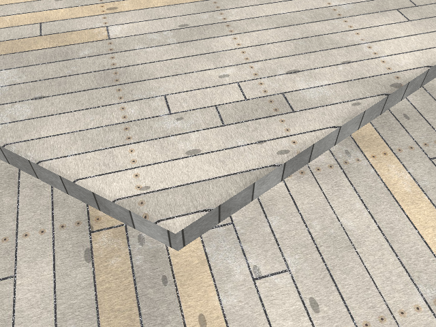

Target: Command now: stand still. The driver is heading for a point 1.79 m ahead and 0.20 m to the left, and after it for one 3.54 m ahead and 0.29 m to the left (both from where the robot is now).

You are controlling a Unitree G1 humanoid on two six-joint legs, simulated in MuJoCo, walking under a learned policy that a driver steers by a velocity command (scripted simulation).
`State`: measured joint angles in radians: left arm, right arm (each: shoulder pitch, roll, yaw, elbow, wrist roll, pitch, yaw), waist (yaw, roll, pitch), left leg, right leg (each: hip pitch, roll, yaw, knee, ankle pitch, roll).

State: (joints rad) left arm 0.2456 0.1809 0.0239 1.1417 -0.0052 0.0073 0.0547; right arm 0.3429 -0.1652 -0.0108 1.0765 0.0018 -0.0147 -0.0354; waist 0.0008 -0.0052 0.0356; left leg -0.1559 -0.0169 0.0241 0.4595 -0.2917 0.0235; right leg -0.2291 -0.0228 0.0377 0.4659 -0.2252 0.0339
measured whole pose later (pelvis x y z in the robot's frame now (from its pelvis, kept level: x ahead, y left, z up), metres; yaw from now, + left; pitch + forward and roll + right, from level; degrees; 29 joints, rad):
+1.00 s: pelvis +0.37 -0.02 -0.01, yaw +0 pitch +1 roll +1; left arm 0.35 0.24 0.04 1.02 -0.03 -0.11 0.00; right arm 0.11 -0.24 -0.06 0.91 0.01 -0.11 0.04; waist 0.01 -0.02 0.05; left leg -0.39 -0.04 0.08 0.50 -0.13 0.07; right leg -0.31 -0.03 0.04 1.22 -0.38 -0.05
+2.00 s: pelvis +0.89 -0.01 +0.01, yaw +14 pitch +3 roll +1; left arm 0.48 0.16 0.00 1.03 0.00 -0.08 0.02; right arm -0.02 -0.13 0.02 0.69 -0.02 0.00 0.02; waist 0.00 0.00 0.00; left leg -0.84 -0.04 0.20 1.17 -0.43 0.20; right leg 0.03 -0.13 -0.29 0.48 -0.25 0.00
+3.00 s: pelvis +1.53 +0.24 +0.10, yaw +7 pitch +5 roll +1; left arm 0.40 0.28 0.06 0.77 -0.02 -0.05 0.01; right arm 0.02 -0.24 -0.01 0.59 -0.01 -0.13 -0.01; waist 0.08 -0.03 -0.03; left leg -0.51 -0.03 -0.05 0.53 -0.11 0.00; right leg -0.26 0.12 0.20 0.88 -0.52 -0.05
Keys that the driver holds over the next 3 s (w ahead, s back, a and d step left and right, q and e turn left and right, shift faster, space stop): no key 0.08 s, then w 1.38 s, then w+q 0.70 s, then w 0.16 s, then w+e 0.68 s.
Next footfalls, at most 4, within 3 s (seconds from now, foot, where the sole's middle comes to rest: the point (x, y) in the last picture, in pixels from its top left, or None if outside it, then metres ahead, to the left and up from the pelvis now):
0.88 left None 0.49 0.07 -0.78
1.40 right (271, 253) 0.75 -0.15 -0.78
1.98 left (206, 166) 1.03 0.07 -0.66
2.52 right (198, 93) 1.44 0.11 -0.66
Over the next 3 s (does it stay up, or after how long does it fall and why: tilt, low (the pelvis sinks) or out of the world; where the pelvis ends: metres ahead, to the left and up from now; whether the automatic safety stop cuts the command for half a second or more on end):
stays up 1.53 0.24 0.10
